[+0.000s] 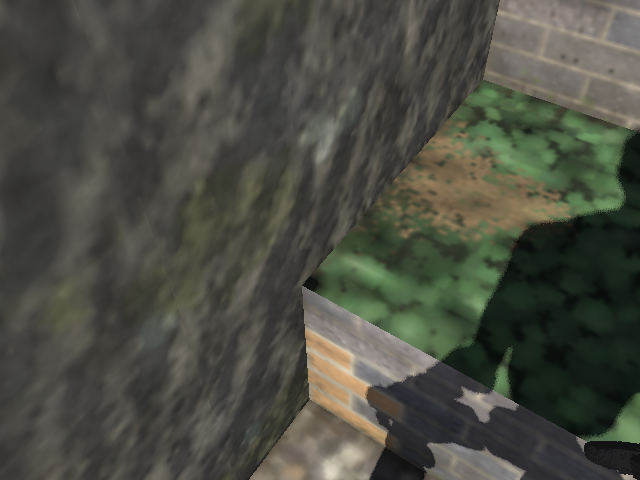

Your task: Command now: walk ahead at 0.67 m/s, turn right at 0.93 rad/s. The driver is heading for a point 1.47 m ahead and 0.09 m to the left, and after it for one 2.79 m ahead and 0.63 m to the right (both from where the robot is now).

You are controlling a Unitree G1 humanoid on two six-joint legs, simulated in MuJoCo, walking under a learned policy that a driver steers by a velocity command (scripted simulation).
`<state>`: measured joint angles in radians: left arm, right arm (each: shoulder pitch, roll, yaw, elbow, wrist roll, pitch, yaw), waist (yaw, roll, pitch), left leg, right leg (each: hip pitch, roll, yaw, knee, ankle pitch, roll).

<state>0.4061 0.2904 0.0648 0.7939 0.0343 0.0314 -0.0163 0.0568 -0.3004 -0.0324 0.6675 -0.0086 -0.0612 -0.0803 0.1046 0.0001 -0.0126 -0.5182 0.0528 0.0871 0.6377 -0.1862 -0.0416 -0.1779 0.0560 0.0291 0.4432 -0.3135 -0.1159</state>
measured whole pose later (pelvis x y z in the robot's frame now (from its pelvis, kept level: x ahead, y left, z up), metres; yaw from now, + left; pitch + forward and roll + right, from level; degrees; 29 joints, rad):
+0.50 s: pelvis -0.02 -0.03 +0.00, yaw -6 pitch -2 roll -2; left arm 0.13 0.24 0.01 0.72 0.04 0.02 0.02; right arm 0.28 -0.25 -0.02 0.69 0.00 -0.01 -0.04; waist -0.02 0.01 0.07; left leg -0.30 -0.01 -0.10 0.58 -0.27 0.01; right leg -0.15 0.10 0.02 0.44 -0.26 -0.06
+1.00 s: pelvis -0.05 -0.02 +0.00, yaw +19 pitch +0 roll -3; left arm 0.05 0.32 0.03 0.65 0.03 0.06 0.03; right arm 0.22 -0.30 -0.08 0.64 0.00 0.05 -0.06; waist -0.03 -0.03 0.15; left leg -0.31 -0.12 -0.22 0.49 -0.16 0.06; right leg -0.48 0.05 0.11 0.94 -0.28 0.07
